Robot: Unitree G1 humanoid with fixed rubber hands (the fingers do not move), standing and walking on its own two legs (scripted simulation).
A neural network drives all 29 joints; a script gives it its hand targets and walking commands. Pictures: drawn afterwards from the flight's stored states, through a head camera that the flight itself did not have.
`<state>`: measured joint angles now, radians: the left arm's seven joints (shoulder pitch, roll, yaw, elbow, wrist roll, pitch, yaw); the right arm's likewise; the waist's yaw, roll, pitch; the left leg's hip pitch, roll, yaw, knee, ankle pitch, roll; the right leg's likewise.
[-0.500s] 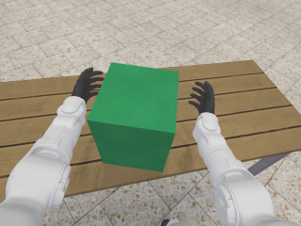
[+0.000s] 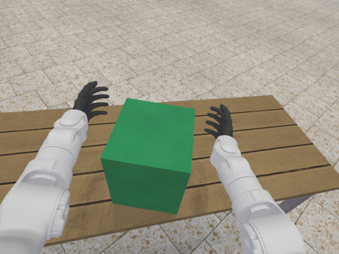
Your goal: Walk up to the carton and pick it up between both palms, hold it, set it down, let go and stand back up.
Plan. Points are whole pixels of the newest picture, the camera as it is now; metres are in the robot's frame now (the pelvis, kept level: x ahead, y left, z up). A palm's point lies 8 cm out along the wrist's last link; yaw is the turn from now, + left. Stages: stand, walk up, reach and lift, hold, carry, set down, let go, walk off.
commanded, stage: set down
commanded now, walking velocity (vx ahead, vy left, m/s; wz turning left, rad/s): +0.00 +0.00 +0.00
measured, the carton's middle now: (152, 157) +0.41 -0.02 -0.05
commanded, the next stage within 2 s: none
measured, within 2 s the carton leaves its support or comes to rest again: neither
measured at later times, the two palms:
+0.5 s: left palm (75, 152) +0.39 +0.17 +0.04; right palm (221, 167) +0.31 -0.18 +0.04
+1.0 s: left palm (59, 193) +0.31 +0.20 +0.01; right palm (217, 197) +0.25 -0.16 +0.00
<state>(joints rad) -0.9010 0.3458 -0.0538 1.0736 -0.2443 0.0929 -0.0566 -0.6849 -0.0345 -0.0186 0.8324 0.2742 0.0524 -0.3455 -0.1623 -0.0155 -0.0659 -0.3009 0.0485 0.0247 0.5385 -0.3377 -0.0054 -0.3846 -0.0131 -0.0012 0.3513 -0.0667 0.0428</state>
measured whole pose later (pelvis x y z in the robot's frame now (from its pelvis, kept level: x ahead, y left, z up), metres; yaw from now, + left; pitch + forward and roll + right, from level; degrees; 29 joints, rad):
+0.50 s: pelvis +0.03 +0.02 +0.01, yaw -1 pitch -2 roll -3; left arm -0.38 0.23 0.02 0.50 -0.12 0.17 -0.09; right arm -0.19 -0.02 0.01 0.44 0.17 -0.05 -0.33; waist -0.09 -0.01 0.09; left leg -0.07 0.06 0.05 0.46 -0.37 0.01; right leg -0.15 0.00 0.01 0.26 -0.08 0.06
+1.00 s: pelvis +0.03 +0.01 +0.00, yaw +1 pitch -5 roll -4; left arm -0.05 0.23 -0.04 0.33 -0.16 0.03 -0.11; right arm 0.14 0.06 0.00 0.31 0.08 -0.20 -0.28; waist -0.04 0.03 0.12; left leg -0.01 0.05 0.01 0.47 -0.38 0.01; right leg -0.09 -0.01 -0.02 0.29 -0.12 0.05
